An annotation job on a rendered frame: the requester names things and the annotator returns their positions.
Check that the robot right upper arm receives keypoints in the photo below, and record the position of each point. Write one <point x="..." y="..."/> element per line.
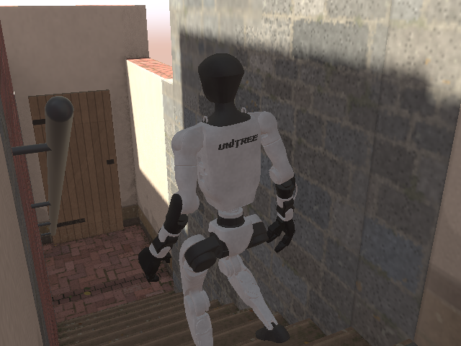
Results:
<point x="281" y="171"/>

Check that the robot head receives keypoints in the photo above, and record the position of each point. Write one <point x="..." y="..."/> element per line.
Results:
<point x="221" y="75"/>

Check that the right robot hand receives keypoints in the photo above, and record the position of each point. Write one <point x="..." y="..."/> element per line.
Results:
<point x="276" y="229"/>

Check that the right robot foot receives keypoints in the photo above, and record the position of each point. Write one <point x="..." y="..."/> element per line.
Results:
<point x="279" y="334"/>

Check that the robot left forearm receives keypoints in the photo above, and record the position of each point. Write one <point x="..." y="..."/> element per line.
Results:
<point x="171" y="229"/>

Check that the robot right forearm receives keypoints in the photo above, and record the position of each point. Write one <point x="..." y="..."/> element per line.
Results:
<point x="285" y="200"/>

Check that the robot left upper arm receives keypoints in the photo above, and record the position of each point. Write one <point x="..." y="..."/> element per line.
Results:
<point x="185" y="144"/>

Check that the left robot hand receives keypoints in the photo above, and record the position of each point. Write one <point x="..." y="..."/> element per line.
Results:
<point x="150" y="264"/>

